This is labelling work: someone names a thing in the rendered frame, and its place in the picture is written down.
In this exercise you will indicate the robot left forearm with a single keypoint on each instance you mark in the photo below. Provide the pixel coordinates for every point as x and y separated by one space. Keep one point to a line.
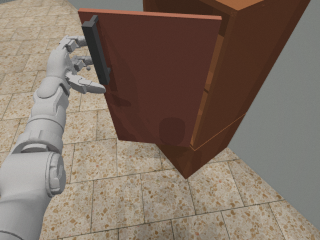
46 123

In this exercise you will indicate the cupboard door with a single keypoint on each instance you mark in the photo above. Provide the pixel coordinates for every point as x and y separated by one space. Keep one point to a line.
159 66

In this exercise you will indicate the left robot upper arm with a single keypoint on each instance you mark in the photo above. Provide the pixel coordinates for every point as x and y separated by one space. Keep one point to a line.
28 182

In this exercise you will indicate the handle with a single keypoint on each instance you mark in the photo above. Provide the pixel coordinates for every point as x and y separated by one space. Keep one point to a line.
92 38

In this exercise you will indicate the left robot hand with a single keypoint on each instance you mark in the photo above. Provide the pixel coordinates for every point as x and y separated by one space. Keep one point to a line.
60 65

